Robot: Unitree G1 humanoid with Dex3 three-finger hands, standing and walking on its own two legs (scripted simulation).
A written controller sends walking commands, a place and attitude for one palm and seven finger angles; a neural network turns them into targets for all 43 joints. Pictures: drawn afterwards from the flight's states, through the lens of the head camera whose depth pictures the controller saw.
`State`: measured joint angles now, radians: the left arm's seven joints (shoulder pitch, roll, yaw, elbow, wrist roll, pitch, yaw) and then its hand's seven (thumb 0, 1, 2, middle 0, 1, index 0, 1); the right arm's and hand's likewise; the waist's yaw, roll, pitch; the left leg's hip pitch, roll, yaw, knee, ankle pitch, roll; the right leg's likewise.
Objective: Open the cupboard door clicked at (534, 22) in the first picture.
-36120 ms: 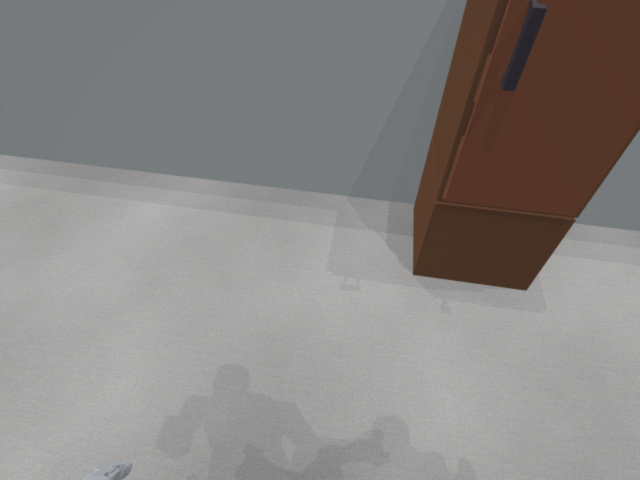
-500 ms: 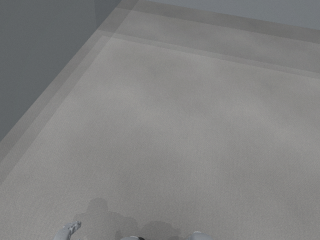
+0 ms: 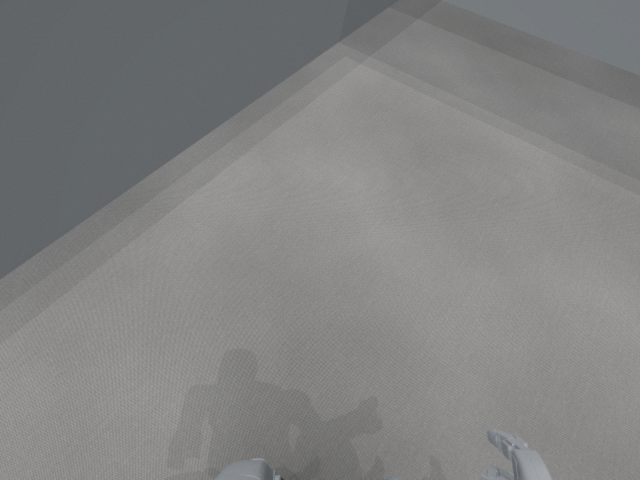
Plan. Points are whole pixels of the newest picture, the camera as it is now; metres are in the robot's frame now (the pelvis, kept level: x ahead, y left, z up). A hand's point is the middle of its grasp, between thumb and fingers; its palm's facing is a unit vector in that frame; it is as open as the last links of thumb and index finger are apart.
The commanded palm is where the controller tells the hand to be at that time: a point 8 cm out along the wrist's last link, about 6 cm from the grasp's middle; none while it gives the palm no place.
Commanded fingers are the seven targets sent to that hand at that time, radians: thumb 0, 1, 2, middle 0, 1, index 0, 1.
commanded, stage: turn to face it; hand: left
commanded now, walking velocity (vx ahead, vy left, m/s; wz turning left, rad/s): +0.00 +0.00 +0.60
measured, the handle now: out of the picture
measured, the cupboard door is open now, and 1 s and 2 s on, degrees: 42 42 42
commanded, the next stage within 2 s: none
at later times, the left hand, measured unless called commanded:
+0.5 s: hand out of the picture +0.08 +0.15 -0.13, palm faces +0.26 -0.92 -0.28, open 7.4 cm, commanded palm none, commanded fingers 0.00 0.90 0.90 -0.20 -0.30 -0.20 -0.30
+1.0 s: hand out of the picture +0.00 +0.19 -0.14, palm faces +0.58 -0.77 -0.27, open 7.4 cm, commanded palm none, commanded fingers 0.00 0.90 0.90 -0.20 -0.30 -0.20 -0.30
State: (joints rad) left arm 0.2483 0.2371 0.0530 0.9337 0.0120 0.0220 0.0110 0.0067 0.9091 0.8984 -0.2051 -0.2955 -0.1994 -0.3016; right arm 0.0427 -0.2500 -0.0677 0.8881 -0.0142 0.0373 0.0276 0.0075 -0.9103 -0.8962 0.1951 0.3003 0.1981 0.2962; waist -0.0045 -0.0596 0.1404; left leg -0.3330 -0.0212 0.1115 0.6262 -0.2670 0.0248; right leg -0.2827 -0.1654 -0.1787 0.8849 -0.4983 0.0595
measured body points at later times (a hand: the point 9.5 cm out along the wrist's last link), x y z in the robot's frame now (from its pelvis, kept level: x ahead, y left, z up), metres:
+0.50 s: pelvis +0.03 -0.06 +0.02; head +0.09 -0.08 +0.46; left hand +0.07 +0.20 -0.11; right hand +0.16 -0.30 -0.14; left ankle -0.03 +0.06 -0.63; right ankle +0.06 -0.17 -0.72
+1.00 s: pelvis +0.05 -0.04 +0.02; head +0.09 -0.01 +0.46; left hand -0.03 +0.23 -0.12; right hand +0.27 -0.20 -0.12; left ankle -0.01 +0.06 -0.72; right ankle +0.11 -0.18 -0.66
